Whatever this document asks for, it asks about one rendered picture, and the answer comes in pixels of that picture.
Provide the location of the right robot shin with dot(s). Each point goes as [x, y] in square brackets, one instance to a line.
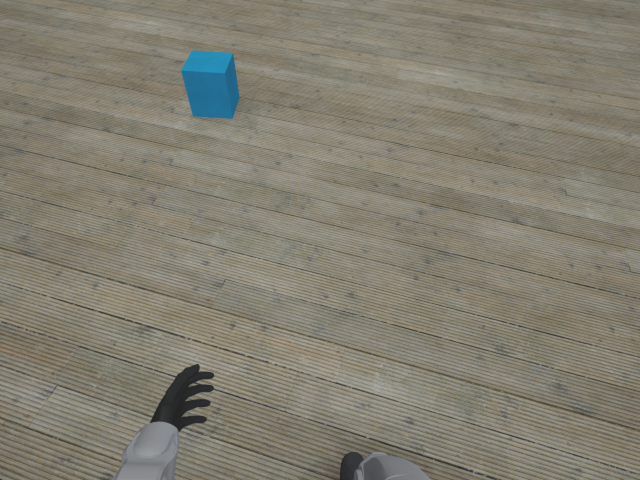
[371, 456]

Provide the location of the robot left hand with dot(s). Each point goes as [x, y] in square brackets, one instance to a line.
[173, 405]

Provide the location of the robot left forearm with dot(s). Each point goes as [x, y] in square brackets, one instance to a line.
[151, 455]

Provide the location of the carton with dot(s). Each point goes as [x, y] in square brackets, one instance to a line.
[211, 84]

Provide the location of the right robot thigh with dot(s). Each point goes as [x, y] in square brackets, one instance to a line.
[389, 468]

